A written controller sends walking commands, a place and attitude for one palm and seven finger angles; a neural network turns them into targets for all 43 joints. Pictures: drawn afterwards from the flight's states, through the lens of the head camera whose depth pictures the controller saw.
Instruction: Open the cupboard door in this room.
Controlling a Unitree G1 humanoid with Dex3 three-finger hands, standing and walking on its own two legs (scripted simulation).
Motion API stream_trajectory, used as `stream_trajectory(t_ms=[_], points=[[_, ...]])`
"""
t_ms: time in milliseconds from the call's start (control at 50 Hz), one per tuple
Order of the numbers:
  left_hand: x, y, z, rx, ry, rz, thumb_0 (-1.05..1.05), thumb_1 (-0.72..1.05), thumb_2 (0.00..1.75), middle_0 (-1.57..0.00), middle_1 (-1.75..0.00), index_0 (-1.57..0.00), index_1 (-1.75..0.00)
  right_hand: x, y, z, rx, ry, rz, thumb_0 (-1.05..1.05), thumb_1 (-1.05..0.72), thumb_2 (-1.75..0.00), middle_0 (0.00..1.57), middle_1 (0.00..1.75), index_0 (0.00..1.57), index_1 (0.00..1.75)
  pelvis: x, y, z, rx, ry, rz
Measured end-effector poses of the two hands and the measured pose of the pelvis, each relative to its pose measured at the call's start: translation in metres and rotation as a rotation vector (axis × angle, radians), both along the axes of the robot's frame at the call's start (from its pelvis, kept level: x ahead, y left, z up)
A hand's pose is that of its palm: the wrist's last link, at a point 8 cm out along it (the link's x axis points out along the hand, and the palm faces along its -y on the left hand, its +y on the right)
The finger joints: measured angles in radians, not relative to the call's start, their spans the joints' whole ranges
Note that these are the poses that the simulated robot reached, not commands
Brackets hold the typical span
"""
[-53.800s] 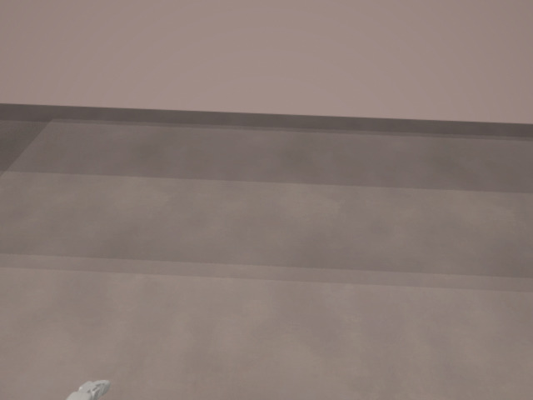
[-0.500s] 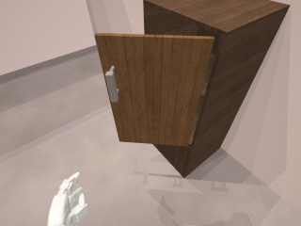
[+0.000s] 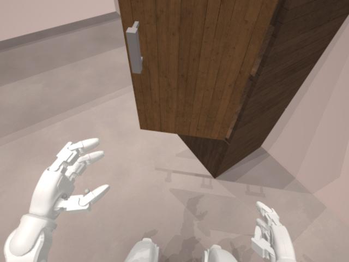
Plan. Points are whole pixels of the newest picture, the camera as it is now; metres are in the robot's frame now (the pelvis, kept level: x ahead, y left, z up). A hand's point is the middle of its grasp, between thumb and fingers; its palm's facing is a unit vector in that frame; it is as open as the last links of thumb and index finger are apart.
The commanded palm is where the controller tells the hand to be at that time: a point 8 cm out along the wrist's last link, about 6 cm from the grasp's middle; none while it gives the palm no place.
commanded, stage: raise the hand with hooked fingers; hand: left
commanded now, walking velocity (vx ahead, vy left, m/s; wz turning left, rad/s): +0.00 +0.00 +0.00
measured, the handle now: (136, 47) +0.63 +0.16 +0.13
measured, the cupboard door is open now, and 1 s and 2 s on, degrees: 47 47 47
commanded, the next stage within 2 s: move the hooked fingers beside the handle in 1.44 s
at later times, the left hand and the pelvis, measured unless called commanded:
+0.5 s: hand (58, 162) +0.27 +0.25 +0.11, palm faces -0.05 -1.00 -0.06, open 13.0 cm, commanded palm +0.25 +0.30 +0.11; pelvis +0.01 +0.02 +0.03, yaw -1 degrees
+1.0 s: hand (38, 122) +0.32 +0.29 +0.16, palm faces -0.03 -1.00 -0.04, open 14.0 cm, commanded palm +0.29 +0.33 +0.15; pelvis +0.03 +0.02 +0.05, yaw -1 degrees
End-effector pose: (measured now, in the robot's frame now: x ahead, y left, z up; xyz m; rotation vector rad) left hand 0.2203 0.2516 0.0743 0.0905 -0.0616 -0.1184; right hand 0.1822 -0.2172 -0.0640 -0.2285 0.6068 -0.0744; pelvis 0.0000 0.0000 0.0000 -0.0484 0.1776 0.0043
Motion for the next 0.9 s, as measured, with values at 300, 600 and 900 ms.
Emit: stream_trajectory(t_ms=[300, 600, 900], points=[[0.005, 0.044, 0.020, -0.012, 0.061, 0.136, 0.01, -0.02, 0.50, -0.27, -0.89, -0.26, -0.89, -0.053, -0.021, 0.015, -0.057, 0.108, -0.094, 0.01, -0.90, -0.90, 0.21, 0.30, 0.20, 0.30, 0.008, 0.015, 0.023, 0.016, -0.024, -0.020], [0.043, 0.069, 0.057, -0.031, 0.022, 0.112, 0.00, -0.37, 0.36, -0.29, -1.11, -0.29, -1.12, -0.005, -0.002, 0.052, -0.047, -0.048, -0.052, 0.01, -0.90, -0.90, 0.20, 0.30, 0.20, 0.30, 0.018, 0.019, 0.039, 0.010, -0.076, -0.016], [0.071, 0.089, 0.080, -0.044, 0.026, 0.115, -0.01, -0.49, 0.30, -0.30, -1.19, -0.30, -1.20, -0.013, -0.004, 0.046, -0.052, 0.046, -0.051, 0.01, -0.90, -0.90, 0.21, 0.30, 0.20, 0.30, 0.024, 0.016, 0.049, 0.013, -0.096, -0.016]])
